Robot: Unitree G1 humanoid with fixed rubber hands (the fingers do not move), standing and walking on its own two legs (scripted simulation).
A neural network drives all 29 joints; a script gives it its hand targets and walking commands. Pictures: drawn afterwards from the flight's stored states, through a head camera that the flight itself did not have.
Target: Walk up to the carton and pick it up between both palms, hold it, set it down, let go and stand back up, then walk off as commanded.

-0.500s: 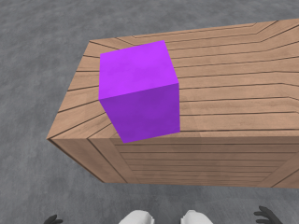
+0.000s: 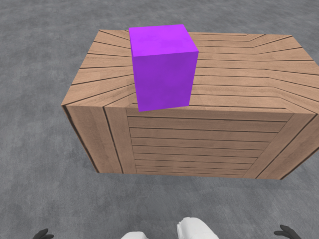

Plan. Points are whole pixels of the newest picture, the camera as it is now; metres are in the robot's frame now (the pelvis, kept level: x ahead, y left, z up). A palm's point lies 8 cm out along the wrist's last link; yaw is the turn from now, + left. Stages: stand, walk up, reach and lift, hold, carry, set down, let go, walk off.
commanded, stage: walk off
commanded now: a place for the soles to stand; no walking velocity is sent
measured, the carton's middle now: (160, 69) +0.71 +0.03 +0.02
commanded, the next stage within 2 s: stand in 0.80 s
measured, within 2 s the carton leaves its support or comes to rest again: neither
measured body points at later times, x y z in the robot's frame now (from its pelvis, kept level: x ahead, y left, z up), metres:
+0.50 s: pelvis -0.02 +0.03 -0.01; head -0.02 +0.01 +0.44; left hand +0.05 +0.36 -0.08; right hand +0.06 -0.28 -0.11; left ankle +0.02 +0.15 -0.71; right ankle -0.08 -0.11 -0.69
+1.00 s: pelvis +0.02 +0.00 +0.00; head +0.04 -0.01 +0.45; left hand +0.12 +0.33 -0.08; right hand +0.17 -0.31 -0.08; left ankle +0.02 +0.15 -0.71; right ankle +0.03 -0.13 -0.71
